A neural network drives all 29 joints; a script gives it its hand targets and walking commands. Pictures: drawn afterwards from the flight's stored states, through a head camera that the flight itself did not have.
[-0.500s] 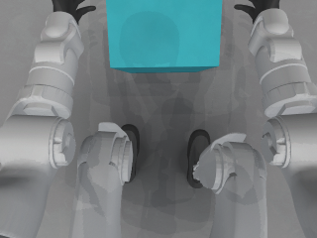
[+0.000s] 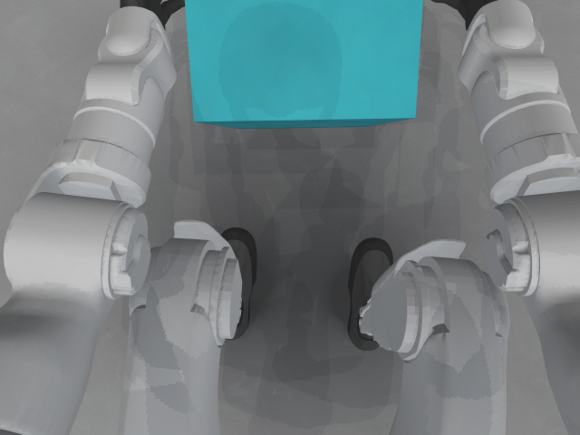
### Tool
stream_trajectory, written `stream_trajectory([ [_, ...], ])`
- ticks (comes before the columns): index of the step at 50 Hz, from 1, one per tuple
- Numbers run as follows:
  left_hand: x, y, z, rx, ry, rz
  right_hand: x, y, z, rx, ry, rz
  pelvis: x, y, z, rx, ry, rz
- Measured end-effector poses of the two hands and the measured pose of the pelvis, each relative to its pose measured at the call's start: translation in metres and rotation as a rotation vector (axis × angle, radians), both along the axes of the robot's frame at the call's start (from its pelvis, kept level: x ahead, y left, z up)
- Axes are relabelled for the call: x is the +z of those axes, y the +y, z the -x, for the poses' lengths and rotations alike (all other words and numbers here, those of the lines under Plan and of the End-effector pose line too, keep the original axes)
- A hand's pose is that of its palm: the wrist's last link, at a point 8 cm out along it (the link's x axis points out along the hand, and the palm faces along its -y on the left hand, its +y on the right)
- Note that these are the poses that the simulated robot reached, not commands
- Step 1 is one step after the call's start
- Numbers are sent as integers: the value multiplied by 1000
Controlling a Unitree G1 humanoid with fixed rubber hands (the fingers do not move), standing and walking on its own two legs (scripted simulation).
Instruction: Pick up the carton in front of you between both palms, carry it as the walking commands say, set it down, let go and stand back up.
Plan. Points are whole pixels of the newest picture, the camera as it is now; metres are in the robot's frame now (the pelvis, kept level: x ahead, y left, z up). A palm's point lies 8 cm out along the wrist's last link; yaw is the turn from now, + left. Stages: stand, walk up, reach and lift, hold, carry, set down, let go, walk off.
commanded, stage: reach and lift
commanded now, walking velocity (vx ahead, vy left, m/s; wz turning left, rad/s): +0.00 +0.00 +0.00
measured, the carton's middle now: (302, 40) +0.53 +0.02 -0.24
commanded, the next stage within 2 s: none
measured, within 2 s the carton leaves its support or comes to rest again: leaves its support in 0.50 s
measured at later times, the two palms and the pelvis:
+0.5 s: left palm (154, 5) +0.54 +0.17 -0.16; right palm (455, 5) +0.55 -0.13 -0.17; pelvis -0.01 +0.00 -0.01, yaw +0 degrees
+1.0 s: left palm out of the picture +0.49 +0.16 +0.05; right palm out of the picture +0.50 -0.14 +0.03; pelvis -0.01 +0.00 +0.09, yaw +0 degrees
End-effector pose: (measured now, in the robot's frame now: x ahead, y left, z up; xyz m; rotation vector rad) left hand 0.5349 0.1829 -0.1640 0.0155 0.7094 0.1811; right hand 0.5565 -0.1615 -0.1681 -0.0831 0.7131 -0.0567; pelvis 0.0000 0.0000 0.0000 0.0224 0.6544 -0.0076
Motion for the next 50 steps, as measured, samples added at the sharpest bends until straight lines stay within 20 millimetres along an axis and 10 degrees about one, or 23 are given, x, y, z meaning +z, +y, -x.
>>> stream_trajectory([
  [28, 20, -14, -7, -24, 9, 17, 6, 30, 10, -10, 29, -2, -12, -1, 6, -7, -36, 2],
  [41, 148, -31, 33, -10, -21, 62, 155, 15, 43, -69, 11, -24, 51, 4, 0, -27, 61, 6],
  [50, 210, -24, 48, 9, -25, 33, 199, 21, 60, -54, 7, -61, 94, 0, 10, -13, 70, -6],
])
